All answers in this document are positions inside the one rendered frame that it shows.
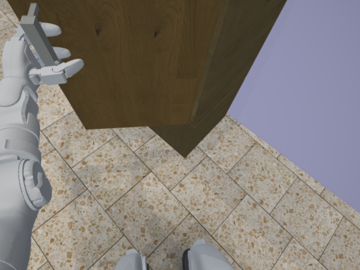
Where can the left robot hand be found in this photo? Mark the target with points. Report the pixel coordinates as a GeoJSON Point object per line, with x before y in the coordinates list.
{"type": "Point", "coordinates": [18, 61]}

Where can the right robot thigh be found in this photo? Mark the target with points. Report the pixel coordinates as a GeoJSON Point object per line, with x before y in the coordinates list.
{"type": "Point", "coordinates": [207, 257]}

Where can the robot right shin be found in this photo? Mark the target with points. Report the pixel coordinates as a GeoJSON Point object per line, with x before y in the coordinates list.
{"type": "Point", "coordinates": [197, 242]}

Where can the robot left forearm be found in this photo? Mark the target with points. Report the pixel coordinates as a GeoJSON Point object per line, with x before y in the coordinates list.
{"type": "Point", "coordinates": [19, 126]}

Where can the handle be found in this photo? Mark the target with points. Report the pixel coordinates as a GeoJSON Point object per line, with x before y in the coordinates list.
{"type": "Point", "coordinates": [37, 36]}

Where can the robot left upper arm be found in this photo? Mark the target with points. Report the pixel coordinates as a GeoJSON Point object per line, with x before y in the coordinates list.
{"type": "Point", "coordinates": [24, 189]}

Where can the cupboard door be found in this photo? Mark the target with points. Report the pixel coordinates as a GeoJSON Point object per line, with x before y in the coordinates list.
{"type": "Point", "coordinates": [143, 59]}

